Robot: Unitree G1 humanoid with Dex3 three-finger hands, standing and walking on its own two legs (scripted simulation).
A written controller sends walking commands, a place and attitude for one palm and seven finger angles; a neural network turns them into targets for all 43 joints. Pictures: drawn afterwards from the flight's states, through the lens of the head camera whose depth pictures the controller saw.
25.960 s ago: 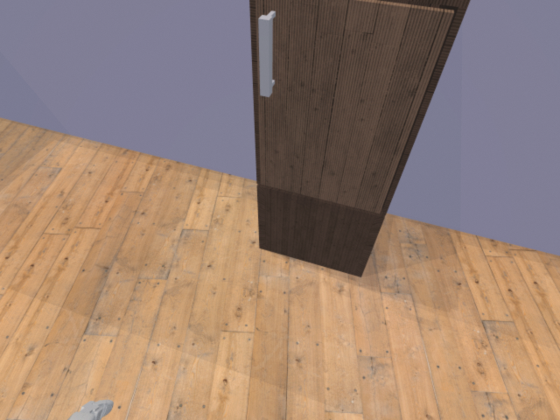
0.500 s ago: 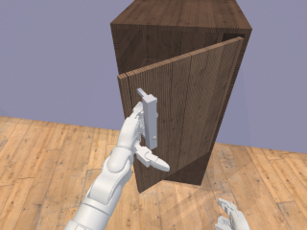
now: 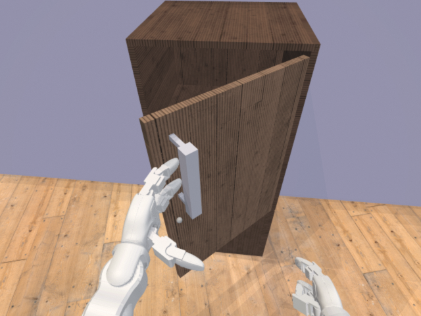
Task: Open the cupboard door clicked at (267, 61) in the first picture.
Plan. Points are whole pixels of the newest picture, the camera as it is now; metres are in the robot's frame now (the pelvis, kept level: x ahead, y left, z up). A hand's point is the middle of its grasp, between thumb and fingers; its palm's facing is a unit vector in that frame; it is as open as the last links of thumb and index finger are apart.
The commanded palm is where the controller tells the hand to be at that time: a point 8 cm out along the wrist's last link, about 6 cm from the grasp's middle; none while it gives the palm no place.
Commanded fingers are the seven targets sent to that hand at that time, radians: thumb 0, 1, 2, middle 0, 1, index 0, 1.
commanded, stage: slide the hand sideways off the handle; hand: left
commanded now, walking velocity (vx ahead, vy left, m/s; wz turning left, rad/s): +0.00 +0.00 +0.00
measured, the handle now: (184, 177) +0.33 +0.08 +0.12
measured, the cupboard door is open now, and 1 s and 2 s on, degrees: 44 44 44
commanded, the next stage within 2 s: draw the hand back to the body in 0.42 s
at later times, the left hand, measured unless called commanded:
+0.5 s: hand (146, 241) +0.20 +0.12 +0.12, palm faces -0.01 -1.00 -0.06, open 16.3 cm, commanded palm +0.17 +0.17 +0.12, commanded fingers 0.00 -0.50 0.30 -0.15 -0.30 -0.15 -0.30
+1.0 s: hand (101, 246) +0.18 +0.18 +0.13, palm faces +0.00 -1.00 -0.08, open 16.3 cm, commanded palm +0.15 +0.23 +0.14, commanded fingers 0.00 -0.32 0.38 -0.16 -0.30 -0.16 -0.30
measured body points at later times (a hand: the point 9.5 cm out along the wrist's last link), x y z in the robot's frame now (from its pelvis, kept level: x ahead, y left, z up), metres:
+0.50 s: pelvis +0.02 -0.02 -0.01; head -0.01 -0.04 +0.44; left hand +0.20 +0.18 +0.12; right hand +0.21 -0.22 -0.07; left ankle +0.01 +0.11 -0.73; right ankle +0.00 -0.08 -0.73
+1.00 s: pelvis +0.00 +0.01 +0.00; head -0.03 -0.01 +0.44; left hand +0.18 +0.23 +0.14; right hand +0.21 -0.19 -0.06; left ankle +0.01 +0.11 -0.73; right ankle +0.00 -0.08 -0.73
